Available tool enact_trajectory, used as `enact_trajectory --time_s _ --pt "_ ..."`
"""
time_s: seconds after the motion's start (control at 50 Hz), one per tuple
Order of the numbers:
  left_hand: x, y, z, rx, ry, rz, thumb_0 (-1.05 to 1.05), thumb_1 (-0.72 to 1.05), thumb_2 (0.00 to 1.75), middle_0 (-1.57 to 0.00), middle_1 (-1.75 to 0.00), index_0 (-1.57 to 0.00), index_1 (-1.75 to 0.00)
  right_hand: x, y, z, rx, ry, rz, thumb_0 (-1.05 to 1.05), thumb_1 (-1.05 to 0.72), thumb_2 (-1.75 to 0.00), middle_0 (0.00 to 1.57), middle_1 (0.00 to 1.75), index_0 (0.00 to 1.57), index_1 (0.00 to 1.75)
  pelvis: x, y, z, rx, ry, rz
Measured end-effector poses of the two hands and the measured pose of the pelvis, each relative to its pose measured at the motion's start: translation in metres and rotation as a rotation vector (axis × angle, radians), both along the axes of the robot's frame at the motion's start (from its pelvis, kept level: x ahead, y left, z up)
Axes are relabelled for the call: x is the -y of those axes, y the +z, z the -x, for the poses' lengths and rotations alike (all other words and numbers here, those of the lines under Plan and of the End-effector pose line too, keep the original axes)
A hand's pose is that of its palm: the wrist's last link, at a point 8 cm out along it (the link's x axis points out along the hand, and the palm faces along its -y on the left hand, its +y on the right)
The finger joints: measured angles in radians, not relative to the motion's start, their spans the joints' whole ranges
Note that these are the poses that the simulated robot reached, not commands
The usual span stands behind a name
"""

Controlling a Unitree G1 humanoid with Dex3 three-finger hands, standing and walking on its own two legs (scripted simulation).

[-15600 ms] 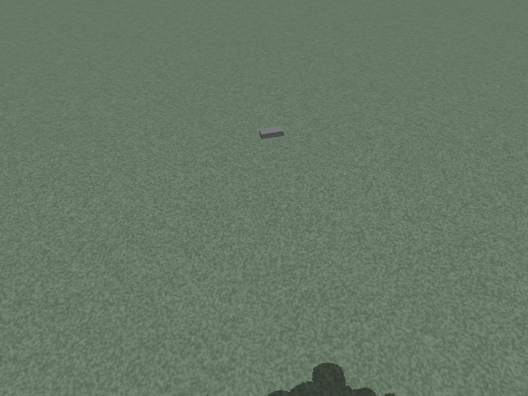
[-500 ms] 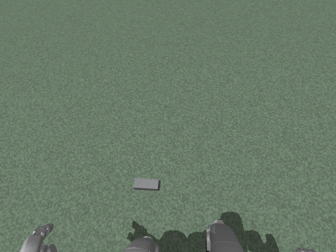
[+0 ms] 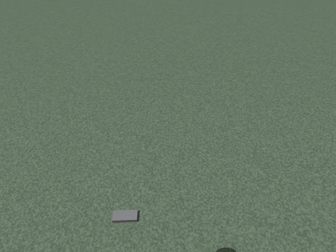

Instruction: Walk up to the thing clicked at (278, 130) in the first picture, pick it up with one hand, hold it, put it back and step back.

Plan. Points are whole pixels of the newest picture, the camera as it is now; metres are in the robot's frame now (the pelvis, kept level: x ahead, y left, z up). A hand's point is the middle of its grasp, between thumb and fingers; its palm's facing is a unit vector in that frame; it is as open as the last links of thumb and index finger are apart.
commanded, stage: walk up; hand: left
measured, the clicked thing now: (125, 216) +0.48 +0.28 -0.73
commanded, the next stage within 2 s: stand in 0.46 s
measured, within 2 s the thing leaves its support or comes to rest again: neither
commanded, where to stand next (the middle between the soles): +0.09 +0.04 m, yaw +0 degrees
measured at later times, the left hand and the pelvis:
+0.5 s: hand out of the picture +0.08 +0.34 -0.13, palm faces +0.06 -0.87 -0.49, open 7.4 cm; pelvis +0.00 +0.04 -0.01, yaw +3 degrees
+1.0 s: hand out of the picture +0.04 +0.30 -0.12, palm faces +0.02 -0.92 -0.39, open 7.4 cm; pelvis -0.01 +0.03 +0.02, yaw +3 degrees
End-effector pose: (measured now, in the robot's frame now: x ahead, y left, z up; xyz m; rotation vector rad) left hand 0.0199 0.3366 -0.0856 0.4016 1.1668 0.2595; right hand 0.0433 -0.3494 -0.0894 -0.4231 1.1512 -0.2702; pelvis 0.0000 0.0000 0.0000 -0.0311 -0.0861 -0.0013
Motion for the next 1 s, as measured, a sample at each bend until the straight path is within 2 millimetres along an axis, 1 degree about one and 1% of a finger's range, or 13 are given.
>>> enact_trajectory --time_s 0.06,0.12,0.2,0.26,0.36,0.44,0.48,0.54,0.64,0.72,0.8,0.9,1.0 --pt "0.008 0.019 0.004 0.004 0.019 -0.043 0.00 0.90 0.90 -0.21 -0.30 -0.20 -0.30 -0.007 -0.013 -0.015 -0.010 0.001 -0.075 0.01 -0.90 -0.90 0.20 0.30 0.20 0.30 0.004 0.007 -0.008 -0.003 -0.002 -0.015" --pt "0.008 0.040 0.007 -0.002 0.039 -0.100 0.00 0.90 0.90 -0.21 -0.30 -0.21 -0.30 -0.020 -0.023 -0.032 0.002 0.031 -0.146 0.01 -0.91 -0.90 0.20 0.30 0.20 0.30 0.004 0.014 -0.015 -0.003 0.003 -0.019" --pt "-0.003 0.060 0.006 -0.022 0.067 -0.189 0.00 0.90 0.89 -0.21 -0.30 -0.21 -0.30 -0.037 -0.037 -0.042 -0.019 0.052 -0.209 0.00 -0.91 -0.90 0.20 0.30 0.20 0.30 0.001 0.015 -0.019 -0.005 0.003 -0.028" --pt "-0.014 0.066 -0.002 -0.030 0.072 -0.226 0.00 0.89 0.90 -0.21 -0.30 -0.21 -0.30 -0.050 -0.048 -0.042 -0.049 0.043 -0.234 0.00 -0.90 -0.90 0.21 0.30 0.20 0.30 -0.005 0.013 -0.018 -0.016 0.009 -0.037" --pt "-0.028 0.055 -0.029 0.014 0.040 -0.207 0.00 0.90 0.90 -0.21 -0.30 -0.20 -0.30 -0.069 -0.057 -0.035 -0.116 0.034 -0.222 0.00 -0.91 -0.90 0.21 0.30 0.20 0.30 -0.019 0.007 -0.010 -0.039 0.036 -0.045" --pt "-0.039 0.025 -0.048 0.075 0.017 -0.135 0.00 0.90 0.90 -0.21 -0.30 -0.20 -0.30 -0.082 -0.052 -0.037 -0.124 0.067 -0.168 0.00 -0.90 -0.90 0.21 0.30 0.20 0.30 -0.033 -0.006 -0.007 -0.051 0.072 -0.034" --pt "-0.043 0.006 -0.052 0.086 0.023 -0.091 0.00 0.90 0.90 -0.21 -0.30 -0.20 -0.30 -0.088 -0.043 -0.039 -0.102 0.077 -0.138 0.00 -0.90 -0.90 0.21 0.30 0.20 0.30 -0.039 -0.009 -0.003 -0.034 0.071 -0.077" --pt "-0.032 -0.013 -0.053 0.071 0.043 -0.008 0.00 0.90 0.90 -0.21 -0.30 -0.20 -0.30 -0.094 -0.021 -0.043 -0.039 0.090 -0.101 0.00 -0.90 -0.90 0.21 0.30 0.21 0.30 -0.044 -0.003 -0.003 -0.030 0.065 -0.053" --pt "-0.010 -0.029 -0.053 0.063 0.030 0.106 0.00 0.90 0.90 -0.21 -0.30 -0.20 -0.30 -0.090 0.008 -0.051 0.036 0.074 -0.043 0.00 -0.90 -0.90 0.21 0.30 0.21 0.30 -0.043 0.006 -0.001 -0.024 0.050 -0.037" --pt "0.003 -0.032 -0.046 0.041 0.013 0.129 0.00 0.90 0.90 -0.21 -0.30 -0.20 -0.30 -0.080 0.013 -0.060 0.092 0.061 -0.034 0.00 -0.90 -0.90 0.21 0.30 0.21 0.30 -0.039 0.006 0.003 -0.008 0.031 -0.034" --pt "0.009 -0.022 -0.031 0.022 0.005 0.116 0.00 0.90 0.90 -0.21 -0.30 -0.20 -0.30 -0.079 0.007 -0.061 0.100 0.040 -0.072 0.00 -0.90 -0.90 0.21 0.30 0.20 0.30 -0.035 0.010 0.008 0.010 0.044 -0.022" --pt "0.004 -0.005 -0.018 -0.011 0.026 0.085 0.00 0.90 0.90 -0.21 -0.30 -0.20 -0.30 -0.085 -0.003 -0.051 0.056 0.050 -0.142 0.00 -0.90 -0.90 0.21 0.30 0.20 0.30 -0.030 0.019 0.012 0.005 0.046 -0.033" --pt "-0.002 0.007 -0.014 -0.020 0.041 0.050 0.00 0.90 0.90 -0.21 -0.30 -0.20 -0.30 -0.085 -0.012 -0.033 -0.010 0.042 -0.175 0.00 -0.90 -0.90 0.21 0.30 0.21 0.30 -0.025 0.023 0.013 -0.002 0.047 -0.035"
